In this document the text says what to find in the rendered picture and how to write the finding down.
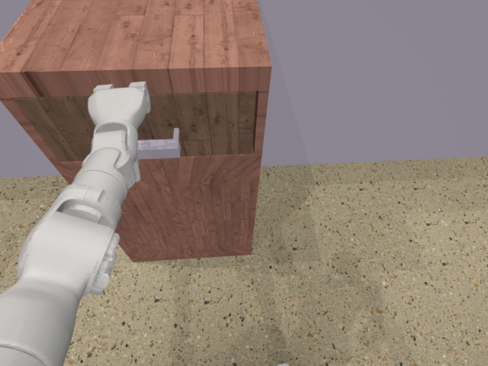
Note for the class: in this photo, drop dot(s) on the drawer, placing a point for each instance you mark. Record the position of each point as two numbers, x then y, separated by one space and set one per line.
210 123

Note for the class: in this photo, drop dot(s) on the left robot hand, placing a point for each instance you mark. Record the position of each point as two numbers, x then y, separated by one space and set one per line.
129 104

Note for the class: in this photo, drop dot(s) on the cabinet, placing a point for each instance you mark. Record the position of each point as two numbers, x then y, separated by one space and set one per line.
187 207

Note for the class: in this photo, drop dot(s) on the left robot upper arm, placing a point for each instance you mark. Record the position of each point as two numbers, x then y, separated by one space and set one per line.
70 258

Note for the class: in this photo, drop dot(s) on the handle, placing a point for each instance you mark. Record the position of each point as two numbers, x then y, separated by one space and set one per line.
158 149

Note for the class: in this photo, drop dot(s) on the robot left forearm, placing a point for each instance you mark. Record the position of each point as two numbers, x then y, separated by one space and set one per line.
101 185

